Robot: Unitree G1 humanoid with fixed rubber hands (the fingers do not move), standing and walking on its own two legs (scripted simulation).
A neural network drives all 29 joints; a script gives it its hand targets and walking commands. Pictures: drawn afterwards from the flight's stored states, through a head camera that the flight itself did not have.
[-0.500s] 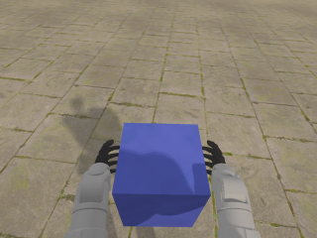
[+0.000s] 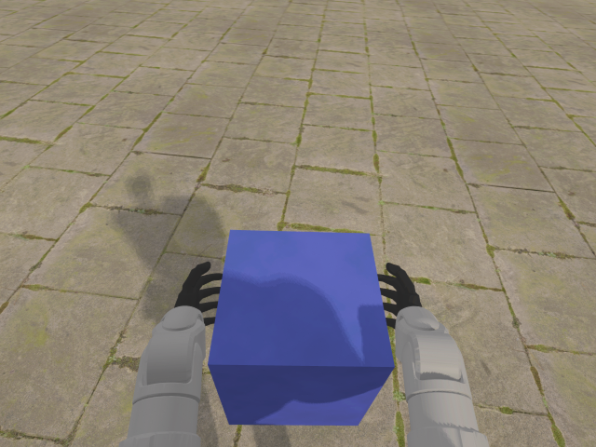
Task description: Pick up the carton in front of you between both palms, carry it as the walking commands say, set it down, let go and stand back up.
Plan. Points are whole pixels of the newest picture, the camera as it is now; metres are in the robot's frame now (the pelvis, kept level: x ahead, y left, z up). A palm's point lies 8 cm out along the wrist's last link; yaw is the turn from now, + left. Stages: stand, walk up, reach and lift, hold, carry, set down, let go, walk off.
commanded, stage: hold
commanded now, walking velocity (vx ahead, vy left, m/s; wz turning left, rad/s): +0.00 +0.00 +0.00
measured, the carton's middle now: (296, 332) +0.31 +0.01 -0.04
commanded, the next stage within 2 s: set down in 0.90 s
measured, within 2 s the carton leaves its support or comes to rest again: neither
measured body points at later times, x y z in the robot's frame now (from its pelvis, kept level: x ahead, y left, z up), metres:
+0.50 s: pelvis -0.02 +0.02 +0.00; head -0.05 +0.04 +0.45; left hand +0.30 +0.14 +0.04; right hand +0.26 -0.16 +0.04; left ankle +0.06 +0.13 -0.74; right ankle -0.03 -0.10 -0.74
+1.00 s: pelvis +0.00 +0.03 +0.01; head -0.03 +0.05 +0.45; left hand +0.32 +0.15 +0.04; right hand +0.29 -0.16 +0.05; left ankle +0.06 +0.13 -0.74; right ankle -0.03 -0.10 -0.74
